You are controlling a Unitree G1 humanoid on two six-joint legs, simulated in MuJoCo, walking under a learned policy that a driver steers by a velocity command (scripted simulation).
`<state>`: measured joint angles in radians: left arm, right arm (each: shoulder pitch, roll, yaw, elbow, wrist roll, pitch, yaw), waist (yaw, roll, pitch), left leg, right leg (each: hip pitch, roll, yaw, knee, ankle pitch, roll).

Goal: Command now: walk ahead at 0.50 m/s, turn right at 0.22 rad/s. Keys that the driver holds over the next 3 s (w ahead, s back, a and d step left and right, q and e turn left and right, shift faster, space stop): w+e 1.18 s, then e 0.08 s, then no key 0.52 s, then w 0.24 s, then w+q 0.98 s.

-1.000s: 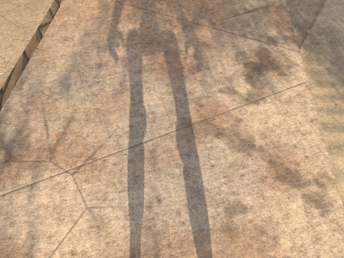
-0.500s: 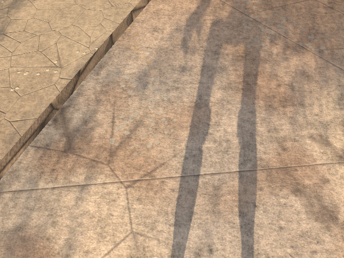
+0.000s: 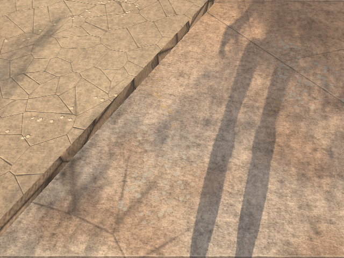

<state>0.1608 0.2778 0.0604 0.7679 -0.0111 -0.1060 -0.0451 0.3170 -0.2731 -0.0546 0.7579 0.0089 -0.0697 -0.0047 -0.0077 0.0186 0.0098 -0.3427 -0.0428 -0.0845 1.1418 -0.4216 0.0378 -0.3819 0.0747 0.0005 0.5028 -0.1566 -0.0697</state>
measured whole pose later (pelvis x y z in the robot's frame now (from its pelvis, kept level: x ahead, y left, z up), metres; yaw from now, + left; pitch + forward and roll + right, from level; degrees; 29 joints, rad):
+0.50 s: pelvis +0.27 +0.02 +0.01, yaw -16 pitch +2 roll +1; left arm 0.34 0.30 0.06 0.75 -0.03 -0.03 0.01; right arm 0.15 -0.25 -0.06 0.67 -0.01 -0.11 0.01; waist 0.03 -0.04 -0.01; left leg -0.32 -0.03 0.01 0.46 -0.18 0.02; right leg -0.42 0.02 0.09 1.14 -0.40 -0.02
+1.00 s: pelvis +0.49 -0.13 +0.00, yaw -34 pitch +2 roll +0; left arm 0.19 0.30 0.06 0.62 -0.02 -0.04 -0.04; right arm 0.24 -0.31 -0.05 0.77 0.01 -0.11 0.00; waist -0.02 0.01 0.06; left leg -0.39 0.05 -0.02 1.21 -0.41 -0.01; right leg -0.41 0.08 0.00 0.57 -0.18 -0.09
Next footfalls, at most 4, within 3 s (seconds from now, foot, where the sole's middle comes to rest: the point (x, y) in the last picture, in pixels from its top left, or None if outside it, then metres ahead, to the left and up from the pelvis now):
0.38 left None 0.37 0.11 -0.77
0.88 right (244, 243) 0.54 -0.24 -0.77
1.34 left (236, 169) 0.87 -0.25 -0.77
1.68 right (277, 212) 0.66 -0.39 -0.77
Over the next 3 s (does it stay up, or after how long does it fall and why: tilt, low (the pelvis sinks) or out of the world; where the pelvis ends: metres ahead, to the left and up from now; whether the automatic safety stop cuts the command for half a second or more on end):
stays up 1.13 -0.57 -0.01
